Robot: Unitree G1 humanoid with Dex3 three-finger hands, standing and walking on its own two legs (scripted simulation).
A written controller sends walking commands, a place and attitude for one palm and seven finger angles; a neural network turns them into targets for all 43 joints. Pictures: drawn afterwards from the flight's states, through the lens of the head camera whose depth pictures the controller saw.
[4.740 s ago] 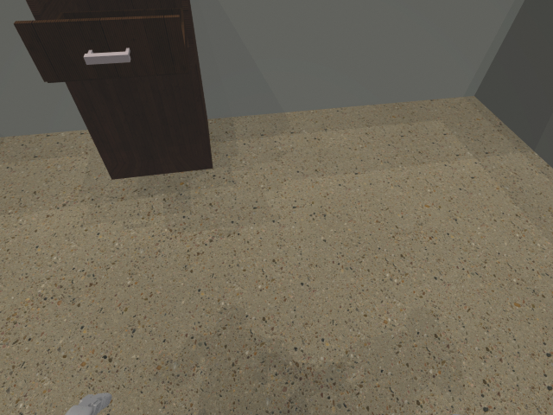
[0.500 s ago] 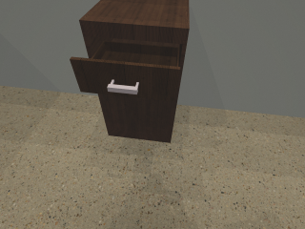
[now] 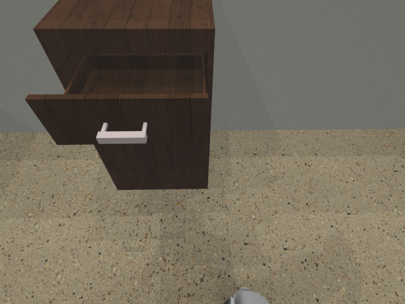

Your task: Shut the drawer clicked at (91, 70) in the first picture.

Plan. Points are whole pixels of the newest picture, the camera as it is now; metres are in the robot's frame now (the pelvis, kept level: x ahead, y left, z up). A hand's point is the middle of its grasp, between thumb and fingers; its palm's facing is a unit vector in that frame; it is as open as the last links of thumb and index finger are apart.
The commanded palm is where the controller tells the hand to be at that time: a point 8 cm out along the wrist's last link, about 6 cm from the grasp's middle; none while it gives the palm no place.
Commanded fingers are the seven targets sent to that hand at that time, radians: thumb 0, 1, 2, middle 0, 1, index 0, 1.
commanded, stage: take the last steps up to it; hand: left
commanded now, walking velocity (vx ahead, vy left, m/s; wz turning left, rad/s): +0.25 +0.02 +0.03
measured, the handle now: (123, 131) +0.55 +0.22 -0.03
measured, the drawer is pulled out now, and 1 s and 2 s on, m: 0.21 0.21 0.21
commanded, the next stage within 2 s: come to a stop and stand still in 0.28 s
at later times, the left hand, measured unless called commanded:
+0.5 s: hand out of the picture +0.12 +0.15 -0.17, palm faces +0.13 -0.98 -0.17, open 7.3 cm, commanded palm none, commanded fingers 0.00 0.90 0.90 -0.20 -0.30 -0.20 -0.30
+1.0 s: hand out of the picture +0.13 +0.16 -0.17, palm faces +0.06 -0.95 -0.29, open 7.4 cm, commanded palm none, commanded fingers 0.00 0.90 0.90 -0.20 -0.30 -0.20 -0.30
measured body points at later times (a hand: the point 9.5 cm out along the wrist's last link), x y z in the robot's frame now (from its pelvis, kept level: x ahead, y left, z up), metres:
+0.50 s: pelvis +0.14 -0.01 +0.01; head +0.16 -0.01 +0.45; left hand +0.11 +0.20 -0.15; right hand +0.24 -0.24 -0.15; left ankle +0.20 +0.11 -0.72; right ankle +0.11 -0.11 -0.74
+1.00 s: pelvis +0.09 -0.05 -0.01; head +0.10 -0.07 +0.44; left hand +0.13 +0.21 -0.14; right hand +0.14 -0.29 -0.17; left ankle +0.19 +0.11 -0.73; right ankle +0.06 -0.16 -0.74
